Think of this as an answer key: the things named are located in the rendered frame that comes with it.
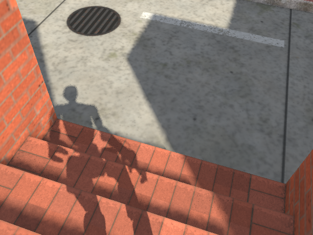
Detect stairs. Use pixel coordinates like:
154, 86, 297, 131
0, 118, 294, 235

